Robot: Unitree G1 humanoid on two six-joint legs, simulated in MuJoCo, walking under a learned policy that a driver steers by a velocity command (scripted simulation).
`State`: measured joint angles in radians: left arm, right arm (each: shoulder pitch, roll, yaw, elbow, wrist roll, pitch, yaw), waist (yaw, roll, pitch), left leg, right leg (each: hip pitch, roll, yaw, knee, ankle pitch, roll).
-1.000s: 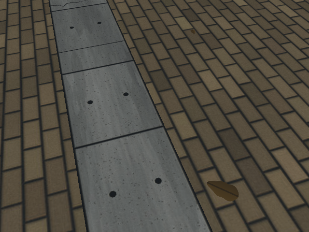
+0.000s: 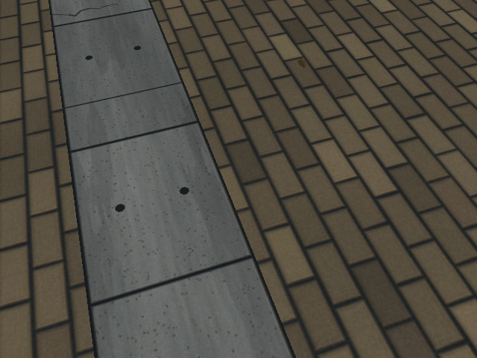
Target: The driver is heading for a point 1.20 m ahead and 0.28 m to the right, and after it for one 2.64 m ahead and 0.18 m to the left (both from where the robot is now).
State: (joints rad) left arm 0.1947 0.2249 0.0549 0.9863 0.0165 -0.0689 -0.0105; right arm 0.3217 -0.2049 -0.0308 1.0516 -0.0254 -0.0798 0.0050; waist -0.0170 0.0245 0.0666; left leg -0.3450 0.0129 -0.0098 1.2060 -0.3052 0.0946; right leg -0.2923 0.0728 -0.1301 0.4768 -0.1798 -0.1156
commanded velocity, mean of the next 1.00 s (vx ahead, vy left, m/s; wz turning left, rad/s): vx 0.39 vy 0.00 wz -0.32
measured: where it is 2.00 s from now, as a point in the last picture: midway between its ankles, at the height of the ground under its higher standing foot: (250, 333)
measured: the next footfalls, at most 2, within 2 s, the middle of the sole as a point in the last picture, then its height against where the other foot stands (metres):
left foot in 0.40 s outside the picture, level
right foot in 0.90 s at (292, 323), level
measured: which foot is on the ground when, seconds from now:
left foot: up 0.00-0.38, down 0.40-0.88, up 0.90-1.00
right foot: down 0.00-0.42, up 0.44-0.88, down 0.90-1.00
